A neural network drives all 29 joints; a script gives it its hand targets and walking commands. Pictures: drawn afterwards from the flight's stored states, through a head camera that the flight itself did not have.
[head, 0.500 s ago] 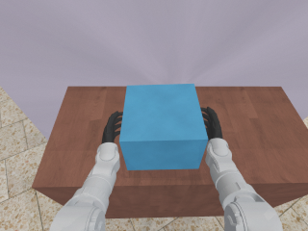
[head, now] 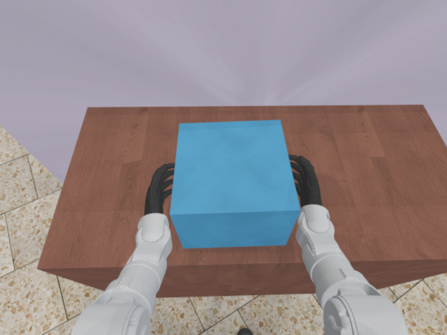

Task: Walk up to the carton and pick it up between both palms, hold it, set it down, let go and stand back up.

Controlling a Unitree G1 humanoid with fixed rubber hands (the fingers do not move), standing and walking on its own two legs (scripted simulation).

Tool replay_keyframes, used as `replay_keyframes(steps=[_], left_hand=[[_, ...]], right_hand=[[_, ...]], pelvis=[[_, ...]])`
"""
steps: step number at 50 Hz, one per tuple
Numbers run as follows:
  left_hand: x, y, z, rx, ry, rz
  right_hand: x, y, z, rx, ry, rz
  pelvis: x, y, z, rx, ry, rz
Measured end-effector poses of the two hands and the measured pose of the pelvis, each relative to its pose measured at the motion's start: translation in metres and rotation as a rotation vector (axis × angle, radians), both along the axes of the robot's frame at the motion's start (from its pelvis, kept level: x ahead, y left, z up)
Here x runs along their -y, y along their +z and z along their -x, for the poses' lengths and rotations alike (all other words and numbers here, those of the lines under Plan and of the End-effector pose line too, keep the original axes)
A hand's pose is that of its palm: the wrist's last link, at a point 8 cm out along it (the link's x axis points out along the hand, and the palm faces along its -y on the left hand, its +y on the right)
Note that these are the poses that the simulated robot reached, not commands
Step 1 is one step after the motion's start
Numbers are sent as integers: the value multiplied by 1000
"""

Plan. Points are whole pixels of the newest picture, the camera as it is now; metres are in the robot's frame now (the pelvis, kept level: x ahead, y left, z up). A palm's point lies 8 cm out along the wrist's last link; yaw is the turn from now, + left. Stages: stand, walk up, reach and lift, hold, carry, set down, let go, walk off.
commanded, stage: set down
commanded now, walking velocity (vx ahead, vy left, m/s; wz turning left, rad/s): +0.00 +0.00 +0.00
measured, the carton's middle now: (232, 183) +0.40 -0.01 -0.02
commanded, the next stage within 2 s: none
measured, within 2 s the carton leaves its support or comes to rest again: rests again in 0.20 s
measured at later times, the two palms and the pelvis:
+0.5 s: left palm (135, 195) +0.37 +0.17 -0.01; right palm (328, 180) +0.39 -0.20 +0.01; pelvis -0.01 -0.02 +0.00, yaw +0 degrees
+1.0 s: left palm (128, 224) +0.31 +0.17 -0.01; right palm (339, 222) +0.31 -0.21 -0.02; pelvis -0.04 -0.02 -0.01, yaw +0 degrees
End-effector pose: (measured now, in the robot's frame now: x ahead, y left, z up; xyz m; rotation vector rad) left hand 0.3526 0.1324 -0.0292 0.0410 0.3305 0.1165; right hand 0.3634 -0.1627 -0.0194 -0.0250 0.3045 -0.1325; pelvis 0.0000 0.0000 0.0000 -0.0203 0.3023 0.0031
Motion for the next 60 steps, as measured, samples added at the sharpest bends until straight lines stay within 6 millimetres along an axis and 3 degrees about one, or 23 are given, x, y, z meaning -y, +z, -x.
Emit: replay_keyframes(steps=[10,17,26,40,60], left_hand=[[0,-2,-6,20,-12,-19],[-20,14,-18,68,22,-46],[-38,21,-11,63,55,-38],[-33,31,12,106,46,-3],[-51,22,74,97,105,0]], right_hand=[[8,-8,-2,6,36,25],[26,12,-18,62,39,36],[35,27,-22,78,46,22],[39,14,13,39,60,15],[52,3,84,35,73,3]], pelvis=[[7,-3,2,-53,-2,-10],[13,-4,8,-56,-10,-20],[16,-5,15,-46,-9,-27],[18,-5,30,-25,-6,-35],[20,-6,52,7,-7,-40]])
